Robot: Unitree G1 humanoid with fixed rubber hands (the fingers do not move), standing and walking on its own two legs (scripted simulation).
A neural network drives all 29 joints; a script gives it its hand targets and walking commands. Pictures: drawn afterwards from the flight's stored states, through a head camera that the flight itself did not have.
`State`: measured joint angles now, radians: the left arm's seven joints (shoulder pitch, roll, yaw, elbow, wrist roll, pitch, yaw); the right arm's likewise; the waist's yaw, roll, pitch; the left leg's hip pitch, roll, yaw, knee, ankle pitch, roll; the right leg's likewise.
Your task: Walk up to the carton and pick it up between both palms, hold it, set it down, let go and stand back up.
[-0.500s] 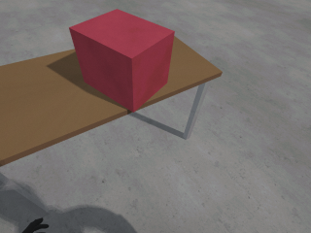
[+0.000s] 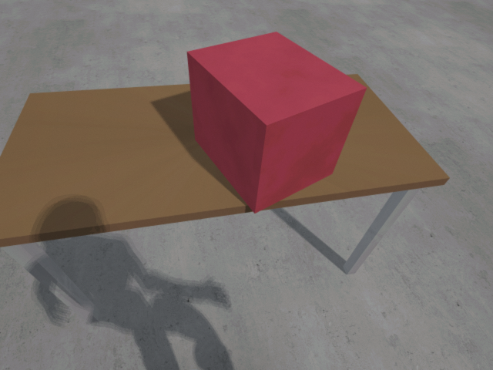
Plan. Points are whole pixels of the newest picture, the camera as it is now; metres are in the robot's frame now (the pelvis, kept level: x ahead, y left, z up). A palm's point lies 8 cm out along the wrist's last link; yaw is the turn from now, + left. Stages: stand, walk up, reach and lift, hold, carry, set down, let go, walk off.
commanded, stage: walk up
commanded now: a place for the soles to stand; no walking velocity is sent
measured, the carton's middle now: (266, 118) +0.67 +0.00 +0.03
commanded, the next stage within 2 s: none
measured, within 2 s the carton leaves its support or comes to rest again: neither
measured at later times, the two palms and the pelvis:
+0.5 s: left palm out of the picture +0.12 +0.20 -0.11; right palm (484, 339) +0.24 -0.43 -0.11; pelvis +0.12 -0.12 -0.01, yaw +9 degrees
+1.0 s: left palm (153, 353) +0.18 +0.17 -0.10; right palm (460, 298) +0.32 -0.42 -0.11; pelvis +0.15 -0.15 +0.00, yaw +13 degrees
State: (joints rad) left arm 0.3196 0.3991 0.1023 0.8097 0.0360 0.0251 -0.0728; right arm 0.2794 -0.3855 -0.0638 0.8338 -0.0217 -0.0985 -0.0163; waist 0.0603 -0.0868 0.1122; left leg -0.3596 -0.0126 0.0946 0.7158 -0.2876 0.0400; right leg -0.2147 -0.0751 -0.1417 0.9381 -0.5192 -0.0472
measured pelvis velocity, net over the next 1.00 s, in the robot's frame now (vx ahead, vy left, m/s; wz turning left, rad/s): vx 0.15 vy -0.15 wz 0.23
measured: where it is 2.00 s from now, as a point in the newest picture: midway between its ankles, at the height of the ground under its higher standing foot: outside the picture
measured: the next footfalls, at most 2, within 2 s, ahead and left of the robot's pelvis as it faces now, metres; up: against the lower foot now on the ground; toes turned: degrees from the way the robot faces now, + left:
right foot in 0.24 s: +0.22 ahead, -0.25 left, +0.00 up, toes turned +8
left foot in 0.56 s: +0.20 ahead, +0.00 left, +0.00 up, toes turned +14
